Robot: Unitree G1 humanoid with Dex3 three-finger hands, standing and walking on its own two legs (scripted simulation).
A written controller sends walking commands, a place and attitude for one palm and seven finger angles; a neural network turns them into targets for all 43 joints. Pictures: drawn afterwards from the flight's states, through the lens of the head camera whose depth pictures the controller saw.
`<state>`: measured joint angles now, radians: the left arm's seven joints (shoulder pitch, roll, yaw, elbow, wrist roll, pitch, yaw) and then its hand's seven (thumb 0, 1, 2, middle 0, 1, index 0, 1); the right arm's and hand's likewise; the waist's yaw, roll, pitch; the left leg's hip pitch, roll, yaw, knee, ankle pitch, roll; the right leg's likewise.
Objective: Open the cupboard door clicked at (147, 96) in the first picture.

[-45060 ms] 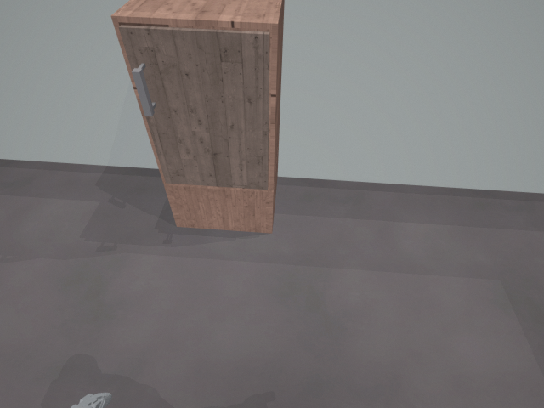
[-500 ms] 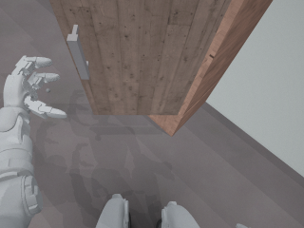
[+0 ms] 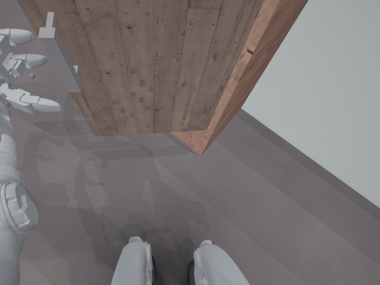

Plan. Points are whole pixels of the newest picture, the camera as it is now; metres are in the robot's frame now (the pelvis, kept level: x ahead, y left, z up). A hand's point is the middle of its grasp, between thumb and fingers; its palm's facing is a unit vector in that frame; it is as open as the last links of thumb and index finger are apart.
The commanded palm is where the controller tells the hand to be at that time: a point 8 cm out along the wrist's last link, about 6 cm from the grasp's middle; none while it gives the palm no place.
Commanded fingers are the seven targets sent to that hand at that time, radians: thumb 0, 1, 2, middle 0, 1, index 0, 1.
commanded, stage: move the hooked fingers beside the handle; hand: left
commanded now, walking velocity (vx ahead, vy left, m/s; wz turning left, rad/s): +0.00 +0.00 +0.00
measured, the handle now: (64, 56) +0.55 +0.22 +0.06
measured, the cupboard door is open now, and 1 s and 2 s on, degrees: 46 46 46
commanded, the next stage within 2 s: slide the fingers in behind the handle in 0.78 s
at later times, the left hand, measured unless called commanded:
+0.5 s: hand (29, 82) +0.49 +0.27 +0.06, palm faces +0.06 -1.00 -0.01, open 14.0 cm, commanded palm +0.48 +0.30 +0.06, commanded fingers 0.00 -0.50 0.30 -0.30 -1.20 -0.30 -1.20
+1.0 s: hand (24, 79) +0.50 +0.28 +0.06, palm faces +0.08 -1.00 -0.01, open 14.0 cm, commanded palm +0.48 +0.30 +0.06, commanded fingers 0.00 -0.50 0.30 -0.30 -1.20 -0.30 -1.20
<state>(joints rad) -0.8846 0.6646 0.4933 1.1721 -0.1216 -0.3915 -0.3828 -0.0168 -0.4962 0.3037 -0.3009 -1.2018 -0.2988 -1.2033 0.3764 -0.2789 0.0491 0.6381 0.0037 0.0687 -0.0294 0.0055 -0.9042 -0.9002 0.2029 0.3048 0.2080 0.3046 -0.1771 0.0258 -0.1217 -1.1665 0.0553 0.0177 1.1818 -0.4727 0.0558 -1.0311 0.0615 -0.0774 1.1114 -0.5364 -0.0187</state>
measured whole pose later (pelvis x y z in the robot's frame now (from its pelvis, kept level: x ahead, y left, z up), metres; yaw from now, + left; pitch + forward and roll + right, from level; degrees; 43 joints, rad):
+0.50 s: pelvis +0.00 +0.00 +0.00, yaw +0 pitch +25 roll -5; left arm -0.86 0.66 0.47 1.19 -0.13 -0.39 -0.40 -0.02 -0.50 0.30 -0.30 -1.20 -0.30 -1.20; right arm 0.36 -0.29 0.05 0.62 0.01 0.09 -0.02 0.00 -0.90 -0.90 0.20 0.30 0.21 0.30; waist -0.17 0.02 -0.13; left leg -1.14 0.06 0.00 1.17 -0.47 0.05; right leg -1.00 0.07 -0.09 1.09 -0.53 -0.03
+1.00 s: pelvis +0.00 +0.00 +0.00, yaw +0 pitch +26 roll -6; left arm -0.87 0.70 0.50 1.18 -0.13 -0.41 -0.40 -0.02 -0.50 0.30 -0.30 -1.20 -0.30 -1.20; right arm 0.38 -0.28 0.06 0.63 0.01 0.07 -0.03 0.00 -0.90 -0.90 0.20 0.30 0.21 0.30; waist -0.18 0.02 -0.12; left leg -1.18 0.06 0.01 1.20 -0.48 0.05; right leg -1.04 0.07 -0.08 1.12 -0.54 -0.02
